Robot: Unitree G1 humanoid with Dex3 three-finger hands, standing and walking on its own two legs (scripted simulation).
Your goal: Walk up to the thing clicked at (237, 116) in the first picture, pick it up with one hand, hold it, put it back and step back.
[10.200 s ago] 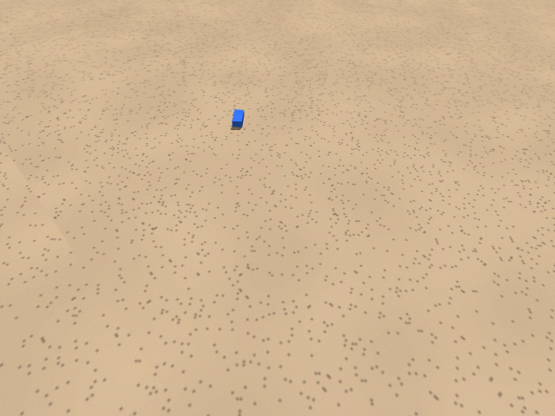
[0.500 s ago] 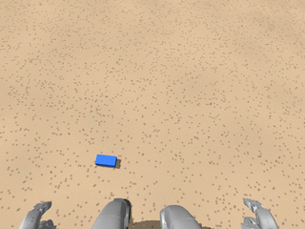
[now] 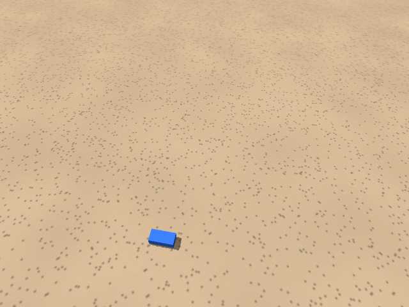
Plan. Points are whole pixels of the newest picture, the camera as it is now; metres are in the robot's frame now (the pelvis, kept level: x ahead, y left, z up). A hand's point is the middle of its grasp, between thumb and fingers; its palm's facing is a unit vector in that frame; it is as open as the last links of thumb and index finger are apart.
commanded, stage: walk up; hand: left
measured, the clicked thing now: (162, 238) +0.52 +0.19 -0.74
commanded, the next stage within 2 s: stand in 1.70 s
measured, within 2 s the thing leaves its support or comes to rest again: neither
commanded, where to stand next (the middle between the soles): +0.12 -0.05 m, yaw -3 degrees
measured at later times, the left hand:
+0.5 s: hand out of the picture +0.14 +0.22 -0.14, palm faces -0.04 -0.92 -0.39, open 7.4 cm
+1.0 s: hand out of the picture +0.03 +0.25 -0.15, palm faces +0.00 -0.94 -0.35, open 7.4 cm
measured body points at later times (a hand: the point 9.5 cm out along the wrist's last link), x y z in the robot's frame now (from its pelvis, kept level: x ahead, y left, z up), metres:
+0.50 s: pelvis -0.01 -0.02 -0.01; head +0.06 -0.04 +0.44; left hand +0.14 +0.27 -0.11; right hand +0.10 -0.34 -0.14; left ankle -0.05 +0.11 -0.66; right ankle +0.11 -0.15 -0.72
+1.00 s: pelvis -0.02 -0.01 +0.00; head +0.01 -0.01 +0.45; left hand +0.03 +0.30 -0.12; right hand +0.06 -0.33 -0.11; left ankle -0.03 +0.09 -0.71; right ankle +0.02 -0.14 -0.72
